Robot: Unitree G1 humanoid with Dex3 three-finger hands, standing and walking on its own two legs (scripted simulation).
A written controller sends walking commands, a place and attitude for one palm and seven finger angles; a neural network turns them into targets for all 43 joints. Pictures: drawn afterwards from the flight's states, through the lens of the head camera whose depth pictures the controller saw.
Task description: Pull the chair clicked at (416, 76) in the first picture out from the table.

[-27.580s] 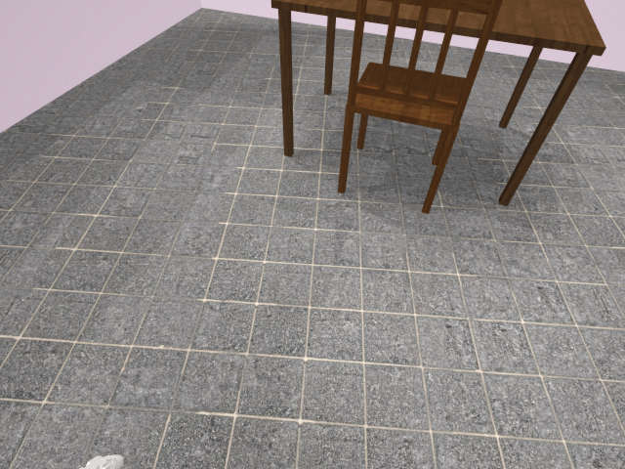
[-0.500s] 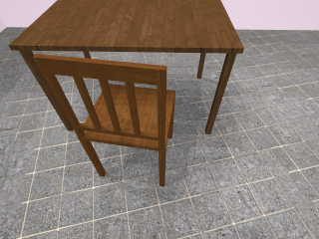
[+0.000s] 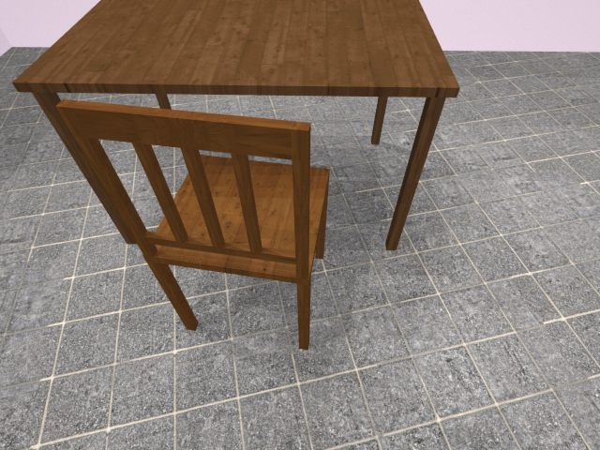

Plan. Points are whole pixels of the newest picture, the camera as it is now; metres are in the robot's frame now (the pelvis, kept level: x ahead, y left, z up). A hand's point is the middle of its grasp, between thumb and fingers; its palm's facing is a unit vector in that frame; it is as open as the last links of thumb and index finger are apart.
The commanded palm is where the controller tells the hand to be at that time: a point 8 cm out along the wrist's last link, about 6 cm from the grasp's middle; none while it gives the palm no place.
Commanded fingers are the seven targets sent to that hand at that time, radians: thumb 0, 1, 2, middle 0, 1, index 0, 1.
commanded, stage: take the last steps up to it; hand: left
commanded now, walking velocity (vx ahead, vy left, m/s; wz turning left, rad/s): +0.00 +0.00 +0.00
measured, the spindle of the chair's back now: (205, 201) +0.58 +0.24 -0.08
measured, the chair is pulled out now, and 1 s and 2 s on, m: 0.22 0.22 0.22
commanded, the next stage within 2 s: come to a stop and stand still in 1.12 s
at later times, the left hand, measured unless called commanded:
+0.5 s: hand out of the picture +0.01 +0.15 -0.18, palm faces +0.04 -0.98 -0.19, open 7.3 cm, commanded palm none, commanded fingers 0.00 0.90 0.90 -0.20 -0.30 -0.20 -0.30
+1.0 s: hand out of the picture +0.10 +0.15 -0.18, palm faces -0.02 -0.98 -0.18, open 7.3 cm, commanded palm none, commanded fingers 0.00 0.90 0.90 -0.20 -0.30 -0.20 -0.30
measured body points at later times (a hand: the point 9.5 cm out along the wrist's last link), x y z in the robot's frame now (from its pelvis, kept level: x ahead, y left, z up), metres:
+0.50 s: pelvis +0.04 -0.01 -0.01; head +0.06 -0.02 +0.44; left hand +0.01 +0.20 -0.16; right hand -0.02 -0.22 -0.17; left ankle +0.02 +0.13 -0.74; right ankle -0.01 -0.10 -0.74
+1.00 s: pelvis +0.08 -0.02 -0.01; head +0.11 -0.02 +0.44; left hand +0.11 +0.21 -0.17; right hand +0.06 -0.25 -0.16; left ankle +0.08 +0.09 -0.74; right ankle +0.02 -0.13 -0.63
